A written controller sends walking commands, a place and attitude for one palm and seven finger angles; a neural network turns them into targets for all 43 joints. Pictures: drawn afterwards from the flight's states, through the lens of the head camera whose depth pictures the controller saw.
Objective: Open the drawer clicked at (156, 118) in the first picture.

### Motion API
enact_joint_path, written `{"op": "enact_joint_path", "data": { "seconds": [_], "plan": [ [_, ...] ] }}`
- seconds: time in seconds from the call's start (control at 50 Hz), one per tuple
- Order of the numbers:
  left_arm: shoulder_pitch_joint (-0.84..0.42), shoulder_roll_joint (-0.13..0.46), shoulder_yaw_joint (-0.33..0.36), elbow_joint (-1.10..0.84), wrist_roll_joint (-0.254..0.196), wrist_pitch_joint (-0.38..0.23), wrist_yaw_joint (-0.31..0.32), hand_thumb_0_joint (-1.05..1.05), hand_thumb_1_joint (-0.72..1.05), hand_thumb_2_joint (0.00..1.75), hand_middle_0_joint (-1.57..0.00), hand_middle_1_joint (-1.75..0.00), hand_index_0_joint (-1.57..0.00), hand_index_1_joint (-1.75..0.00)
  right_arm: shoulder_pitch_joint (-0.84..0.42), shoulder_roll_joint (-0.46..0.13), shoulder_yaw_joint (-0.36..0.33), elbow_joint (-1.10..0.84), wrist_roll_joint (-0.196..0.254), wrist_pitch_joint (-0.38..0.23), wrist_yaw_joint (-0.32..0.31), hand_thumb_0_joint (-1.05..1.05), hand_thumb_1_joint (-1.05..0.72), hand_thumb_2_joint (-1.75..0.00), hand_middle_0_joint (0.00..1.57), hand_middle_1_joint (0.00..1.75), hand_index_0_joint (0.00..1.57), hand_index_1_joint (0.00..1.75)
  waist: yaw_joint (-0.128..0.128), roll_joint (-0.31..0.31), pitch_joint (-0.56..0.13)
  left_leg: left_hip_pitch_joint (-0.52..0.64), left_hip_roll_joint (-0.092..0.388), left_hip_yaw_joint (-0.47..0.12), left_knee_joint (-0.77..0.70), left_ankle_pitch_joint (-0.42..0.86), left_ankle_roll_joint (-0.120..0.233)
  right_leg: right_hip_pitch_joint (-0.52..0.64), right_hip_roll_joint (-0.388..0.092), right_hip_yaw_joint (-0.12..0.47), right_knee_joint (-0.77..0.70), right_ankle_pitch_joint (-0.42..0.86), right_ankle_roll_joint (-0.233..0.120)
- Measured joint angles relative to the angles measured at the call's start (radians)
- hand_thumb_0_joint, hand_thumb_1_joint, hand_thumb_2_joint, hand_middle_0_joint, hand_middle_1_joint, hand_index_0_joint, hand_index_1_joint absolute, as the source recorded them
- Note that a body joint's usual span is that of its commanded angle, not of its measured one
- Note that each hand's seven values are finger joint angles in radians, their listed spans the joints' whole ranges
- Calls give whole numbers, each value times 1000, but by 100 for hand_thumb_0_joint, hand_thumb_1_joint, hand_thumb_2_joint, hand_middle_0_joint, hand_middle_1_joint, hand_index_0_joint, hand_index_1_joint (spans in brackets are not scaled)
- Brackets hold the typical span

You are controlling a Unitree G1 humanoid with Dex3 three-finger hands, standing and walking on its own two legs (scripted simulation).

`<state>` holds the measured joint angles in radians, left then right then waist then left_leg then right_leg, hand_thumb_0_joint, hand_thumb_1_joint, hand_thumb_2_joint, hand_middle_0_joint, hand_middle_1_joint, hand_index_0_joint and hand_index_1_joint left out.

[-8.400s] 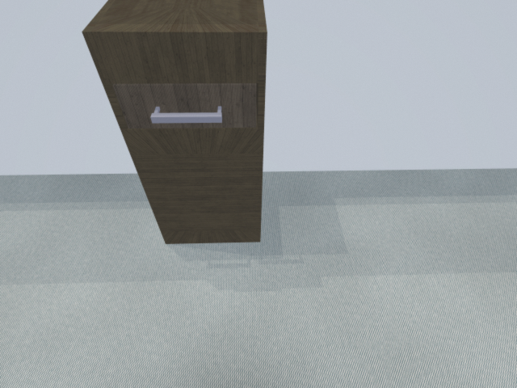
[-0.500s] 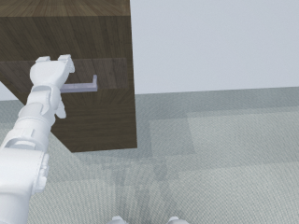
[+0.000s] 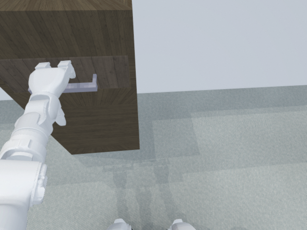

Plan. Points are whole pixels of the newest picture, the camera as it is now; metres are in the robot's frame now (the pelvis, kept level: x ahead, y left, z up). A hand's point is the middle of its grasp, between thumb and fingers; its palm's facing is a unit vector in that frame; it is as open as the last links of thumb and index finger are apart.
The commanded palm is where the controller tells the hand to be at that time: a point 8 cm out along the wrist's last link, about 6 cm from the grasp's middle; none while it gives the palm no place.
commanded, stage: lower the fingers behind the handle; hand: left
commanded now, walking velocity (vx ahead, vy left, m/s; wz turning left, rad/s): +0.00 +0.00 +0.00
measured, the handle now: (65, 83) +0.55 +0.25 +0.00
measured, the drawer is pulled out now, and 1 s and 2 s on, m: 0.00 0.00 0.00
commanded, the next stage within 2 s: close the thumb around the handle in 1.24 s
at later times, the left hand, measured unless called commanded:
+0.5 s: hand (59, 100) +0.48 +0.25 +0.00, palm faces -0.10 -0.03 -0.99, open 13.9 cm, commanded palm +0.48 +0.24 +0.05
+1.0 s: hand (61, 102) +0.49 +0.25 -0.02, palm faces -0.09 -0.01 -1.00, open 13.9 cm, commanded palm +0.48 +0.23 +0.03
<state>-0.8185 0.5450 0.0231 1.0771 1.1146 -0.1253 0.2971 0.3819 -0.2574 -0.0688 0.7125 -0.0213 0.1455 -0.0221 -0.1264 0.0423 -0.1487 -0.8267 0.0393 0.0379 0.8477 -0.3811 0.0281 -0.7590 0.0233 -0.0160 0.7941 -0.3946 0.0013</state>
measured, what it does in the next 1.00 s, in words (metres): stands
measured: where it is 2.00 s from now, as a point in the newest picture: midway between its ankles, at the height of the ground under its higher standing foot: outside the picture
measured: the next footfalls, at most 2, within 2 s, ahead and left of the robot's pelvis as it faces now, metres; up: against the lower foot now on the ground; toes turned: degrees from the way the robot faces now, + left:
none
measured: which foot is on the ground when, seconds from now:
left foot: down 0.00-1.00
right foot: down 0.00-1.00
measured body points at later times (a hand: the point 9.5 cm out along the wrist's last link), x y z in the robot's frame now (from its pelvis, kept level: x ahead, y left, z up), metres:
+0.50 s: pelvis -0.01 +0.00 -0.02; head +0.11 +0.02 +0.42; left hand +0.48 +0.25 +0.05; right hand -0.02 -0.28 -0.13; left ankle +0.00 +0.10 -0.70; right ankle -0.02 -0.13 -0.70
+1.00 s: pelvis -0.02 +0.01 -0.03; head +0.11 +0.03 +0.40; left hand +0.49 +0.25 +0.03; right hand -0.03 -0.26 -0.15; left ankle +0.00 +0.10 -0.70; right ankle -0.02 -0.13 -0.70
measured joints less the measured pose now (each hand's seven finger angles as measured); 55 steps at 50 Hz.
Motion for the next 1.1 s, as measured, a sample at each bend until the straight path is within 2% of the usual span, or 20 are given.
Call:
{"op": "enact_joint_path", "data": {
  "seconds": [0.18, 0.5, 0.64, 0.82, 0.94, 1.1],
  "plan": [
    [-23, -1, -16, 42, 5, 37, 10, 0, -49, 30, -32, -120, -32, -120, -19, 8, 9, -8, 2, -9, -2, 0, -91, -90, 20, 30, 20, 30, -4, 2, 1, -30, -2, -4, 24, -2, 2, -29, -2, -3, 25, -4, 1],
    [-59, 36, -1, 75, 9, 15, 6, 0, -49, 30, -29, -120, -32, -120, -13, -1, 22, -16, -2, -17, -13, 0, -91, -90, 20, 30, 20, 30, -23, -2, -4, -120, 4, -6, 94, -19, 6, -116, 3, -4, 90, -18, 4],
    [-51, 38, 9, 66, 18, -4, 30, 0, -49, 30, -29, -119, -32, -120, -4, 0, 19, 0, -11, -22, -11, 0, -91, -90, 20, 30, 20, 30, -26, -1, -11, -173, 5, -10, 139, -35, 9, -165, 3, -8, 130, -33, 7],
    [-71, 21, -9, 73, 23, 44, 72, 0, -49, 30, -30, -120, -32, -120, -14, 11, 20, 15, -16, -21, 0, 0, -91, -90, 20, 30, 20, 30, -27, 5, -14, -211, 5, -17, 177, -48, 13, -196, 3, -14, 159, -43, 11],
    [-99, 19, -28, 96, 15, 76, 49, 0, -49, 30, -29, -120, -32, -120, -21, 19, 30, 3, -11, -22, -4, 0, -91, -90, 20, 30, 20, 30, -32, 7, -12, -215, 3, -17, 181, -45, 14, -201, 1, -14, 164, -42, 12],
    [-113, 34, -36, 96, 11, 57, 18, 0, -49, 30, -29, -120, -32, -120, -15, 18, 35, -10, -9, -34, -12, 0, -91, -90, 20, 30, 20, 30, -33, 9, -11, -231, 2, -20, 193, -46, 14, -217, 0, -17, 179, -46, 11]
  ]
}}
